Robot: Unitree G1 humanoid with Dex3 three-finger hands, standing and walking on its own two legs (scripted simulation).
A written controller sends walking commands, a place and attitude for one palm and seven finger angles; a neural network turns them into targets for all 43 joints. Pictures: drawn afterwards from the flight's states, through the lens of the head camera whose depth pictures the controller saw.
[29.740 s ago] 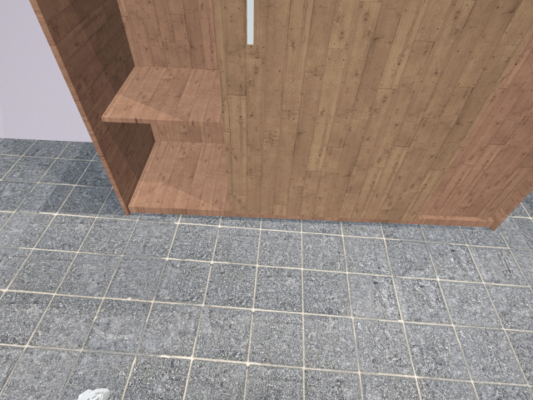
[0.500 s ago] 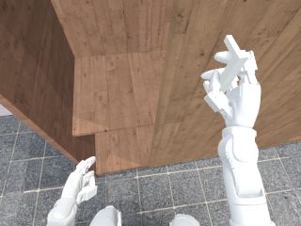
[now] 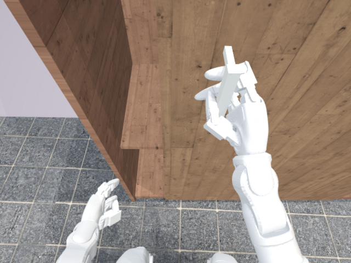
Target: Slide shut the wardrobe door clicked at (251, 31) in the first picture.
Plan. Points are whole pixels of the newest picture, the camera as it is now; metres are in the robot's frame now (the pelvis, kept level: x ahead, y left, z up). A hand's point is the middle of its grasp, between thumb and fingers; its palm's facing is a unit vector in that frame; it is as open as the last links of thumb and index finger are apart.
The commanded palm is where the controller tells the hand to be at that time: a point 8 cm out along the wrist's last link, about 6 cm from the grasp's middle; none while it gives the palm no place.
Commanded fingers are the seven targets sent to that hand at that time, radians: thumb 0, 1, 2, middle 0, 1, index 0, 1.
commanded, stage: step sideways, sliding the door along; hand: right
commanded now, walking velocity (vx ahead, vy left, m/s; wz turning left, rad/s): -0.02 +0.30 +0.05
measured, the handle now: (220, 93) +0.37 -0.05 +0.19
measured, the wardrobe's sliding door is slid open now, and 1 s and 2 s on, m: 0.16 0.01 0.00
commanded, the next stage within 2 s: stop walking and hold the door there in 1.28 s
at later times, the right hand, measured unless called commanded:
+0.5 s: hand (146, 121) +0.31 +0.06 +0.18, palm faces -0.25 +0.96 -0.09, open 6.1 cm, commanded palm +0.31 +0.02 +0.19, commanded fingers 0.00 -0.90 -0.90 0.45 1.40 0.45 1.40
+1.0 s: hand (102, 116) +0.32 +0.13 +0.19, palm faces +0.09 +0.99 -0.06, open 6.0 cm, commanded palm +0.29 +0.14 +0.19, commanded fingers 0.00 -0.90 -0.90 0.45 1.40 0.45 1.40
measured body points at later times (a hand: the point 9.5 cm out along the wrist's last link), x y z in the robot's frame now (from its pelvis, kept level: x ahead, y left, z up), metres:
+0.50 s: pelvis -0.07 +0.07 +0.01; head -0.01 +0.07 +0.46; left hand +0.08 +0.31 -0.09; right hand +0.32 +0.01 +0.19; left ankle -0.04 +0.14 -0.70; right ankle -0.06 -0.05 -0.72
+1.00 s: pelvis -0.09 +0.24 +0.00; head -0.04 +0.25 +0.45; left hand +0.10 +0.45 -0.10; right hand +0.31 +0.08 +0.19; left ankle -0.08 +0.35 -0.71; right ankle -0.08 +0.01 -0.72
